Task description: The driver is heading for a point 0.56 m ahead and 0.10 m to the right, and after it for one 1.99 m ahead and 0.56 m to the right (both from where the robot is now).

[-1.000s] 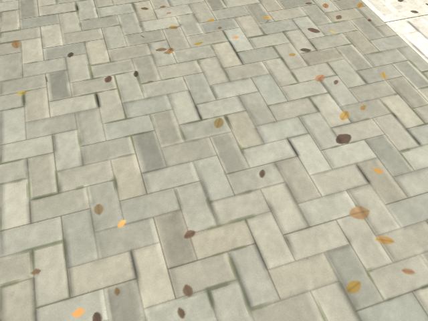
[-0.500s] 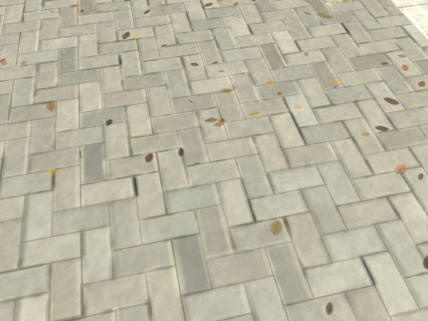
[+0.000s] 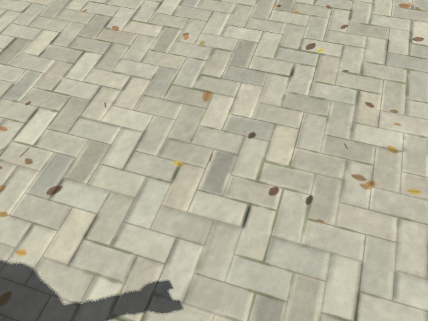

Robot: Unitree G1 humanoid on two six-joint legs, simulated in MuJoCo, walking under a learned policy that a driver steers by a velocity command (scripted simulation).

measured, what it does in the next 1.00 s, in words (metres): steps on the spot, turning right: left foot, then right foot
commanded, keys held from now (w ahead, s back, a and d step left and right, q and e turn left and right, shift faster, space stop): shift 0.18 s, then e+shift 0.66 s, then shift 0.12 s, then q+shift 0.04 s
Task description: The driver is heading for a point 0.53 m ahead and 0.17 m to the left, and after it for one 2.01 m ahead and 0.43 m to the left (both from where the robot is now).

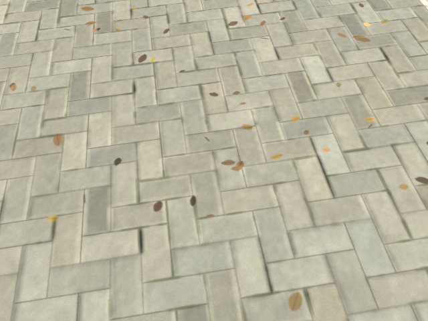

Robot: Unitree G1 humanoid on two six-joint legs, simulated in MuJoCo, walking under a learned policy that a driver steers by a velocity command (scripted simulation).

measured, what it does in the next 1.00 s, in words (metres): walks ahead, turning left: left foot, then right foot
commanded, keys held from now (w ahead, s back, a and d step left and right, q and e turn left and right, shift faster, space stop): q+shift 0.30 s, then w+q+shift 0.36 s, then w+shift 0.10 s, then w+e+shift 0.24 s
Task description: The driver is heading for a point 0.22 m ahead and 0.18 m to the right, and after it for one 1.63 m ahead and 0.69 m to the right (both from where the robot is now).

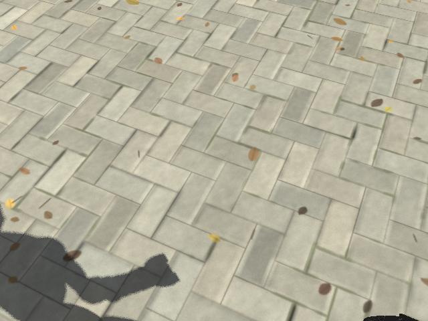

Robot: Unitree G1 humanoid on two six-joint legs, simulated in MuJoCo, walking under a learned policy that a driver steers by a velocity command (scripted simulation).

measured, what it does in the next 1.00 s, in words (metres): walks ahead, turning right: right foot, then left foot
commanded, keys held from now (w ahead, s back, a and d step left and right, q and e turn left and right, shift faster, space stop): w+e+shift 0.08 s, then e+shift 0.72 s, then shift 0.20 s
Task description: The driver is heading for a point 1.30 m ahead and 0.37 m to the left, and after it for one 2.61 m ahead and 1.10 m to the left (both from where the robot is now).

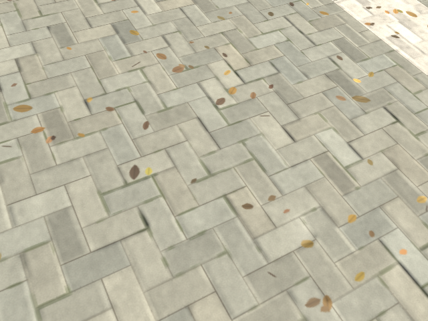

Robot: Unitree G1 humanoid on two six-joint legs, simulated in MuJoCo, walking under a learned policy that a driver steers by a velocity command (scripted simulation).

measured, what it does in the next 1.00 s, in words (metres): steps on the spot, turning left: right foot, then left foot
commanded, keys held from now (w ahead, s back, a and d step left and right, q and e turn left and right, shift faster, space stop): shift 0.10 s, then q+shift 0.66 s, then shift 0.10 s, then e+shift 0.14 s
